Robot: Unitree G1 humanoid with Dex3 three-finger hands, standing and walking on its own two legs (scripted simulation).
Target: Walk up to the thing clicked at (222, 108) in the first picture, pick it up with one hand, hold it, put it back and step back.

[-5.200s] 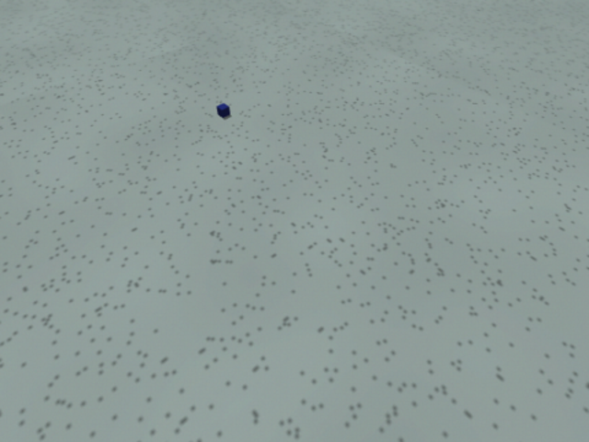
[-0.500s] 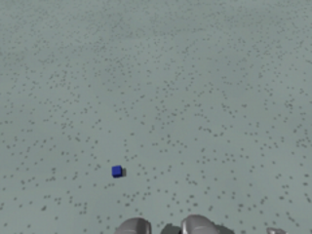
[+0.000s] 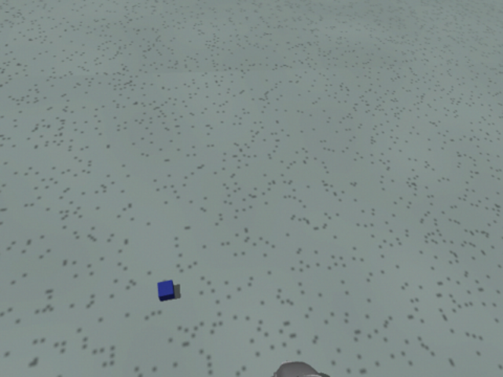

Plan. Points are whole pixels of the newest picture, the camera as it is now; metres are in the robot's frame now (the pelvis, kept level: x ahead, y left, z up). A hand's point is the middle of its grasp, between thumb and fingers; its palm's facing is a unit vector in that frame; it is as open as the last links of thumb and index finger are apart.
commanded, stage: walk up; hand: left
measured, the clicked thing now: (166, 290) +0.49 +0.24 -0.74
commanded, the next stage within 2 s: stand in 1.46 s
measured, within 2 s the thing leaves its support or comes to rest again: neither
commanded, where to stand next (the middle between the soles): +0.10 -0.08 m, yaw +2 degrees
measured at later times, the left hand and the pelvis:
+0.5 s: hand out of the picture +0.14 +0.19 -0.14, palm faces -0.02 -0.95 -0.31, open 7.4 cm; pelvis +0.02 -0.05 +0.01, yaw -1 degrees
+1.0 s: hand out of the picture +0.13 +0.20 -0.14, palm faces -0.01 -0.95 -0.31, open 7.4 cm; pelvis +0.03 -0.04 +0.02, yaw -1 degrees
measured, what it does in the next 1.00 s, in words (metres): steps on the spot: right foot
